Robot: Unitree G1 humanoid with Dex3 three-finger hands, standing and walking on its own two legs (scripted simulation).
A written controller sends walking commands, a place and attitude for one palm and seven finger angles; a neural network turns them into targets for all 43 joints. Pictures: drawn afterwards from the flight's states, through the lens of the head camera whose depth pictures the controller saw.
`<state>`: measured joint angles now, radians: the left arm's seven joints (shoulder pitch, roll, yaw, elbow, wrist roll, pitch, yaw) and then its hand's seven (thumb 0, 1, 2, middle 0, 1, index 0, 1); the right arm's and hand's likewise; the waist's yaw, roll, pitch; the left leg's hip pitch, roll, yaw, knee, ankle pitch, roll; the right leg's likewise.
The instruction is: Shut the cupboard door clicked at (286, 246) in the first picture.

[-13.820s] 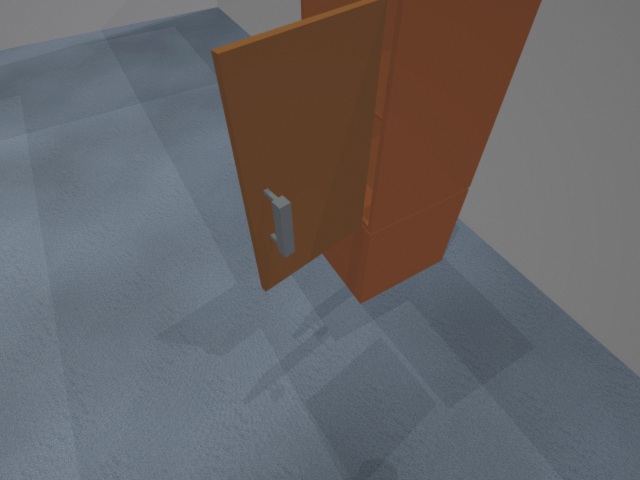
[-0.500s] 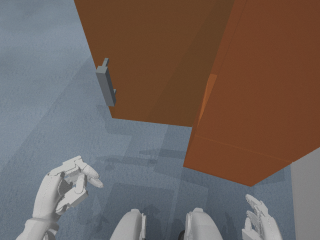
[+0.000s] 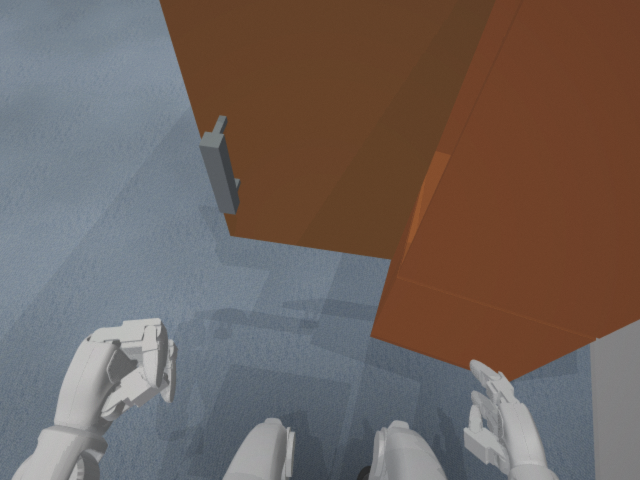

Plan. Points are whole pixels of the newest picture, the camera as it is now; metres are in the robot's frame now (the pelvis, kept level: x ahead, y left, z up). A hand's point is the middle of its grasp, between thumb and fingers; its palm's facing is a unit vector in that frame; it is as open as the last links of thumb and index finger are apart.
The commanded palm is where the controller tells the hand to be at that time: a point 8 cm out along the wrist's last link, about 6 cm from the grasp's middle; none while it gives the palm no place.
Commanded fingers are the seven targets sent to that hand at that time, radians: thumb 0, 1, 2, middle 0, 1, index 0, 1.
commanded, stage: raise the hand and make a fist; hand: left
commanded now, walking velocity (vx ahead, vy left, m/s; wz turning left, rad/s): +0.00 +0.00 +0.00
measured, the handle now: (225, 166) +0.53 +0.19 +0.02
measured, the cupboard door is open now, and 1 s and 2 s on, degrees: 100 100 99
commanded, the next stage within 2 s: bring the fist close to the handle in 0.44 s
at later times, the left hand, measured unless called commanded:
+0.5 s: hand (172, 379) +0.22 +0.18 +0.05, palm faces -0.08 -1.00 -0.04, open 3.1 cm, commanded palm +0.20 +0.23 +0.04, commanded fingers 0.00 0.90 0.90 -1.30 -1.50 -1.30 -1.50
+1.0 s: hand (197, 300) +0.31 +0.18 +0.04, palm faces -0.08 -1.00 -0.04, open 3.1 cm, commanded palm +0.30 +0.23 +0.03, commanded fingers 0.00 0.90 0.90 -1.30 -1.50 -1.30 -1.50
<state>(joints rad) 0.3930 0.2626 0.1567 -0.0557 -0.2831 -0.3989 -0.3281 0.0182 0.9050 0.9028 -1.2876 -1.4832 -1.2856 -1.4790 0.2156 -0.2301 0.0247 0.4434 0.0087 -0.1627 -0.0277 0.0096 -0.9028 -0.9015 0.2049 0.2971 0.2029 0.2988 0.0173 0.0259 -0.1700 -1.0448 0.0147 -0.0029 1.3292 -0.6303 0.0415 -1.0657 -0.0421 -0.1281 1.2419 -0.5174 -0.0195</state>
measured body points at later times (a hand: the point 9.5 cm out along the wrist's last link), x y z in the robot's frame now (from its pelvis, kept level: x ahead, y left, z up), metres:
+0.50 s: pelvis +0.00 -0.01 +0.00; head +0.08 +0.00 +0.44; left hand +0.21 +0.23 +0.05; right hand +0.19 -0.25 -0.07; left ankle +0.00 +0.09 -0.62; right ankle +0.04 -0.12 -0.62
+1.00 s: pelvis -0.01 -0.01 +0.00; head +0.09 +0.00 +0.44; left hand +0.31 +0.23 +0.04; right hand +0.15 -0.26 -0.09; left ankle +0.00 +0.09 -0.62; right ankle +0.04 -0.12 -0.62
